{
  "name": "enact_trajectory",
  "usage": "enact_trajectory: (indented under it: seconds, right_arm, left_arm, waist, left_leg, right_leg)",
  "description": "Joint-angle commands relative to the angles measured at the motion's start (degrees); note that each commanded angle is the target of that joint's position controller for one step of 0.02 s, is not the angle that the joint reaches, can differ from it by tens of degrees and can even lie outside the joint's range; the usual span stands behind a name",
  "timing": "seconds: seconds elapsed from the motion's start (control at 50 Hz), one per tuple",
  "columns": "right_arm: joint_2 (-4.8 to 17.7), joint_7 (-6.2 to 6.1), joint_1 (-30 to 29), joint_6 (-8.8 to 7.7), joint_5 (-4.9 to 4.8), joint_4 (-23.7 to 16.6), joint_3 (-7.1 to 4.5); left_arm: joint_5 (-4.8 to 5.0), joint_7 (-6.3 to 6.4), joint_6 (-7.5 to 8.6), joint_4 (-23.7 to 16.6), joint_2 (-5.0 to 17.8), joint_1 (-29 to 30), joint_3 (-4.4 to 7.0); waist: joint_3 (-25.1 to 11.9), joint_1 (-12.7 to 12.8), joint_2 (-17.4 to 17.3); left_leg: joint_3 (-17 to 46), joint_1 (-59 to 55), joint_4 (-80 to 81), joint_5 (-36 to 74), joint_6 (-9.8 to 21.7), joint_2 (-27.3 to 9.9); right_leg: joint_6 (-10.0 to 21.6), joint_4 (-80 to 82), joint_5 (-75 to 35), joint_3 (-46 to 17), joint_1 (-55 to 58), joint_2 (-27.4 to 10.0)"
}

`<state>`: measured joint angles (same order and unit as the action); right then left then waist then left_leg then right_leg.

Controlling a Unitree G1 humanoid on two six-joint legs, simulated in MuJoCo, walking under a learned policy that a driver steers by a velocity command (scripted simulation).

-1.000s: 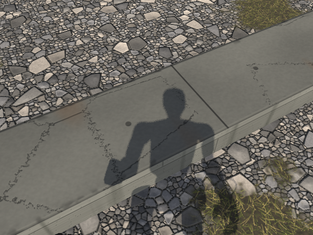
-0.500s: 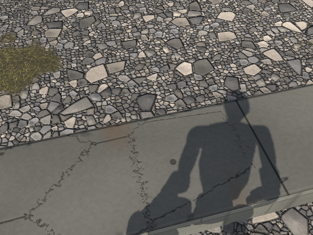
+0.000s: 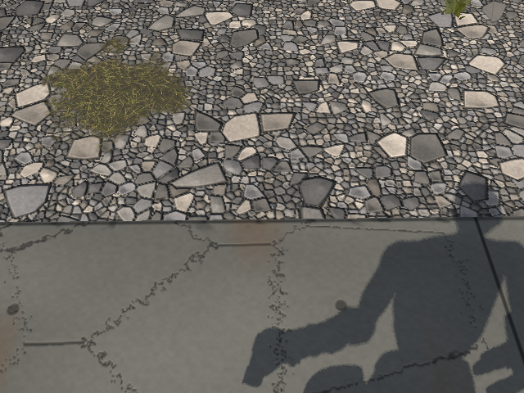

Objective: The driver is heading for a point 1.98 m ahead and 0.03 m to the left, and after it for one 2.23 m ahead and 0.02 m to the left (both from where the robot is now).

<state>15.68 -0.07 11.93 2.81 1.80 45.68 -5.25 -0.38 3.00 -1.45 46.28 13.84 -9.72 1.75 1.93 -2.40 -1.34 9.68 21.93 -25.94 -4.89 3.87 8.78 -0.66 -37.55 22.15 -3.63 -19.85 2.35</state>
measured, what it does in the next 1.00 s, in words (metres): walks ahead, turning left: right foot, then left foot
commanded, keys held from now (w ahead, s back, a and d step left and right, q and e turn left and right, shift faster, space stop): q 0.08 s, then w+q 0.26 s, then w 0.66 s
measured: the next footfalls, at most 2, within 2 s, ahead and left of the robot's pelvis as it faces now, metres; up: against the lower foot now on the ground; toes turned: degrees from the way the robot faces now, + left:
right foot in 0.02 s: +0.04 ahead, -0.12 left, +0.00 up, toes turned +6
left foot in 0.48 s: +0.05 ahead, +0.12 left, +0.00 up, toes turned +18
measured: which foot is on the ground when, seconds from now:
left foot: down 0.00-0.04, up 0.06-0.46, down 0.48-1.00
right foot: up 0.00-0.00, down 0.02-0.48, up 0.50-1.00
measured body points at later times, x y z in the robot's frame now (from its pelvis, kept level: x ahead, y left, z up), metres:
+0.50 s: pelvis +0.04 +0.02 +0.00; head +0.06 +0.04 +0.45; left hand -0.01 +0.30 -0.13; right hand +0.29 -0.16 -0.09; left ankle +0.02 +0.11 -0.74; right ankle +0.00 -0.12 -0.73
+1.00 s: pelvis +0.25 +0.07 +0.00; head +0.30 +0.08 +0.45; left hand +0.45 +0.31 -0.05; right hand +0.20 -0.20 -0.13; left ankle +0.02 +0.11 -0.73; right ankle +0.44 +0.02 -0.50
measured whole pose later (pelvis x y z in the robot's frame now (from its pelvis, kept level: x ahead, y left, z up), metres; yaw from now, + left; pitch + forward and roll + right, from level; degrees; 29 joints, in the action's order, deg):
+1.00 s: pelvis +0.25 +0.07 +0.00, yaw +19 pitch +5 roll -2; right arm 12.1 -1.6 31.8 -3.6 -0.3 61.9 0.4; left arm -1.4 0.1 -0.6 30.8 6.9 3.9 -3.0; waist 0.9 -1.3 -3.3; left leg 0.3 -11.8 -1.8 -17.8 1.3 -2.2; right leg 7.8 -97.0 32.0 7.2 -74.4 -3.7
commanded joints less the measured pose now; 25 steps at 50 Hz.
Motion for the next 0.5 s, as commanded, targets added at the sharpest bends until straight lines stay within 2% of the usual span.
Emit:
enact_trajectory:
  seconds: [0.02,0.04,0.06,0.08,0.1,0.12,0.16,0.22,0.26,0.36,0.4,0.42,0.44,0.46,0.48,0.5]
  right_arm:
    - [6.8,-0.02,-2.1,-0.40,-0.86,-3.7,-1.50]
    - [3.4,-0.23,0.4,-0.57,-1.39,-4.2,-0.61]
    - [4.2,-0.54,-1.0,-1.01,-1.45,-5.1,-0.98]
    - [8.5,-0.44,-0.7,-1.14,0.60,-4.2,-1.99]
    - [8.2,0.07,1.5,-0.98,0.74,-2.8,-2.23]
    - [7.2,0.50,2.9,-0.53,0.87,-2.0,-2.01]
    - [6.5,2.04,2.8,0.24,0.74,-1.8,-1.62]
    - [5.3,3.39,-4.5,0.04,0.53,-4.3,-0.65]
    - [4.3,3.80,-6.6,-0.26,0.65,-5.0,-0.09]
    - [3.3,4.41,-10.4,-1.29,0.31,-7.0,1.10]
    - [3.0,4.10,-10.2,-2.06,0.34,-7.1,1.55]
    - [2.7,3.80,-8.5,-2.51,0.41,-6.7,1.73]
    - [2.0,3.41,-4.8,-3.13,0.74,-5.4,1.97]
    - [2.3,2.78,0.9,-3.98,1.16,-2.9,1.83]
    - [4.5,2.12,7.5,-4.92,2.02,-0.8,1.24]
    - [13.0,1.23,11.8,-5.21,1.72,-0.9,-0.40]
  left_arm:
    - [0.21,0.92,1.77,-1.6,6.2,-8.9,1.64]
    - [-0.77,1.43,1.97,-2.6,10.9,-7.7,2.63]
    - [-1.83,1.32,1.68,-4.8,14.7,-1.3,3.41]
    - [-1.98,0.91,1.55,-4.9,11.5,-0.3,2.93]
    - [-1.57,0.53,1.70,-5.5,8.0,1.2,1.99]
    - [-1.69,0.19,1.74,-5.9,6.9,2.5,1.68]
    - [-1.79,0.03,2.05,-6.6,7.1,2.1,1.67]
    - [-1.45,-0.45,2.92,-4.7,8.6,-5.0,2.50]
    - [-1.61,-0.70,3.76,-3.5,9.7,-8.1,3.09]
    - [-2.19,-2.07,4.82,-2.5,10.7,-8.6,3.94]
    - [-2.07,-2.66,4.87,-1.8,11.0,-9.0,4.16]
    - [-1.64,-2.86,4.76,-1.4,11.1,-9.0,4.18]
    - [-0.87,-2.97,4.51,-1.3,10.8,-7.7,4.00]
    - [-0.32,-2.97,4.41,-1.5,8.9,-6.7,3.24]
    - [-0.30,-2.92,4.53,-2.5,5.7,-5.0,1.92]
    - [-0.78,-3.55,4.93,-7.2,0.7,-2.6,0.22]
  waist:
    - [-5.4,4.4,-4.9]
    - [-5.6,2.4,4.9]
    - [-1.7,2.0,15.0]
    - [-1.5,0.9,7.9]
    - [-3.3,-0.6,4.8]
    - [-2.9,-1.1,5.0]
    - [-1.9,0.2,10.3]
    - [0.1,5.0,8.8]
    - [-0.4,6.4,8.0]
    - [0.3,7.0,10.3]
    - [0.1,6.5,10.9]
    - [-0.4,5.4,11.0]
    - [-1.4,2.9,9.7]
    - [-4.5,0.0,6.4]
    - [-9.7,-3.4,0.2]
    - [-10.4,-4.2,-16.1]
  left_leg:
    - [17.5,-0.4,6.9,-12.9,1.4,-11.1]
    - [11.2,5.0,-3.0,-22.3,-2.0,-6.1]
    - [-3.8,12.6,-18.8,-25.5,-4.3,3.3]
    - [-3.6,9.0,-30.8,-25.3,-5.2,-2.4]
    - [-3.5,7.3,-35.1,-21.7,-4.9,-2.8]
    - [-3.8,7.8,-38.6,-17.7,-5.1,-3.4]
    - [-5.3,12.4,-41.0,-14.4,-5.7,-4.5]
    - [-7.2,17.7,-33.9,-13.6,-7.3,-6.5]
    - [-7.6,17.1,-28.8,-14.2,-7.4,-7.3]
    - [-11.7,6.9,-15.0,-17.5,-4.1,-8.5]
    - [-14.1,1.2,-9.0,-18.7,-2.1,-7.0]
    - [-14.8,-2.0,-5.3,-16.9,-1.1,-6.3]
    - [-15.2,-8.0,1.0,-11.8,0.0,-5.5]
    - [-14.4,-18.4,6.4,-7.7,0.8,-4.4]
    - [-5.8,-30.4,8.5,-8.8,1.6,-11.2]
    - [18.4,-39.1,12.6,-8.6,7.5,-27.2]
  right_leg:
    - [2.7,18.4,-4.4,-0.3,12.6,-0.5]
    - [5.7,25.7,0.8,-11.4,16.6,-12.3]
    - [12.6,29.3,-6.0,-25.3,10.3,-24.5]
    - [15.2,25.6,-19.4,-20.0,6.2,-24.8]
    - [13.5,24.4,-19.1,-14.4,6.0,-21.0]
    - [11.2,24.4,-14.1,-9.4,6.3,-17.1]
    - [9.4,25.5,-5.6,-5.7,10.4,-13.9]
    - [10.5,27.1,-4.5,-5.6,18.3,-15.6]
    - [11.0,27.0,-6.7,-4.8,21.7,-17.1]
    - [10.2,26.7,-6.5,0.8,17.0,-17.9]
    - [10.2,24.8,-13.4,2.3,14.6,-17.7]
    - [10.2,23.2,-18.4,2.6,14.0,-17.9]
    - [9.4,19.8,-22.2,4.3,12.0,-17.1]
    - [7.8,13.0,-25.6,7.2,7.9,-14.9]
    - [5.6,1.9,-20.0,11.4,0.3,-11.5]
    - [1.8,-11.9,4.7,15.0,-18.3,-3.6]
